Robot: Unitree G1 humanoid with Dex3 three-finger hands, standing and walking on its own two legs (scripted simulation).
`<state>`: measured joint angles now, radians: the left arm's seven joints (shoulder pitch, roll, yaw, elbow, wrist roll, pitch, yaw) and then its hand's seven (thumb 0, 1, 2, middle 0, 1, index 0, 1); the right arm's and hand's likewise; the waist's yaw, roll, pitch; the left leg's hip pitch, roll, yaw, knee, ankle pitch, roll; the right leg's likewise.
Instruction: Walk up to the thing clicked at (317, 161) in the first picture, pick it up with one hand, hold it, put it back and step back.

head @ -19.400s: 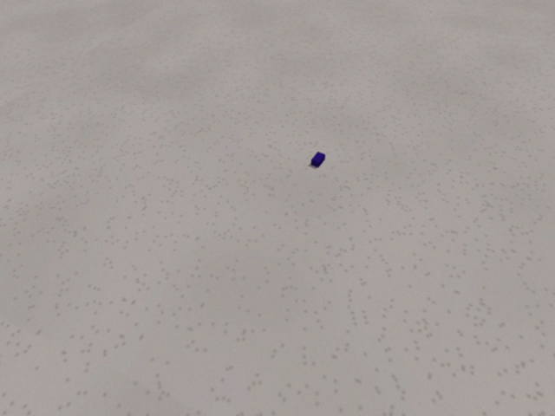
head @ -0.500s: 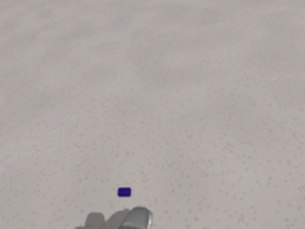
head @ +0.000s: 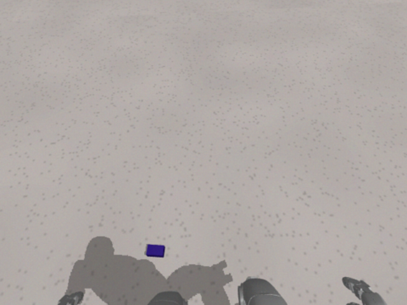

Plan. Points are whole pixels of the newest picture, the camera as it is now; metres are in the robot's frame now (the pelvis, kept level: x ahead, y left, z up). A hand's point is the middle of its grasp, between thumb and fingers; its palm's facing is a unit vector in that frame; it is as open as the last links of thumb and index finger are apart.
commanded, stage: walk up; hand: left
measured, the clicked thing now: (155, 250) +0.37 +0.24 -0.74
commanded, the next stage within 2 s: stand in 1.32 s
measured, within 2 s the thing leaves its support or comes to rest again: neither
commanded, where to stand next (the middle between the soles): -0.01 -0.01 m, yaw +0 degrees
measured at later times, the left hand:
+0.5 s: hand out of the picture +0.04 +0.28 -0.16, palm faces +0.02 -0.92 -0.40, open 7.4 cm
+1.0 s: hand out of the picture -0.01 +0.25 -0.15, palm faces +0.02 -0.93 -0.36, open 7.4 cm
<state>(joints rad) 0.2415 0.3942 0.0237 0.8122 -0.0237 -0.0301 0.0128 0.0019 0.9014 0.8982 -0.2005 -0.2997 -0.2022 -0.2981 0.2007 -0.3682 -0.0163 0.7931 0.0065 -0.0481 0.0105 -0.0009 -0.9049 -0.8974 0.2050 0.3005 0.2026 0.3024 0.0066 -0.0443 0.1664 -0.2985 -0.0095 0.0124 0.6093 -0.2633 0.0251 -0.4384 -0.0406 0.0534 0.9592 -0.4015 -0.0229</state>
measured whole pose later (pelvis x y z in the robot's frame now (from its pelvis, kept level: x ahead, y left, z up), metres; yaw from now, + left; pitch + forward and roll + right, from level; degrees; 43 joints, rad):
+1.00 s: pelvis -0.05 -0.02 +0.00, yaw +2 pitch -3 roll +0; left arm 0.21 0.39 0.03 1.04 0.01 -0.02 -0.02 0.00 0.90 0.90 -0.20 -0.30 -0.20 -0.30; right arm 0.20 -0.38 -0.02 0.98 -0.02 -0.02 0.02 0.00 -0.91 -0.90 0.20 0.30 0.20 0.30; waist 0.01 0.00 0.05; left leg -0.20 0.03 -0.02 0.61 -0.36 -0.01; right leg -0.26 0.01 0.04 0.59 -0.27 0.01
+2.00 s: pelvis -0.07 -0.02 +0.02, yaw +1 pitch -2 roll +0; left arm 0.11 0.35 0.00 1.16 0.00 -0.01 -0.01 0.00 0.90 0.90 -0.20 -0.30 -0.20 -0.30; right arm 0.11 -0.35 -0.02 1.15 -0.01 0.00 0.02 0.00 -0.91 -0.90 0.20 0.30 0.20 0.30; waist 0.00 0.01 0.07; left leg -0.12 0.02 -0.02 0.35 -0.20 -0.02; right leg -0.18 0.00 0.04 0.34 -0.12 0.02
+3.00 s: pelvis -0.19 +0.00 +0.00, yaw -3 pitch -1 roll -1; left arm 0.13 0.40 0.07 0.88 0.01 0.07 0.02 0.00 0.90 0.90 -0.20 -0.30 -0.20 -0.30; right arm 0.12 -0.36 -0.05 0.87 -0.02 0.03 -0.02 0.00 -0.90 -0.90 0.21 0.30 0.20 0.30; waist 0.00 -0.03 0.22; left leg -0.37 0.03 0.04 0.65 -0.25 0.02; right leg -0.30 0.04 0.11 0.84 -0.48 0.03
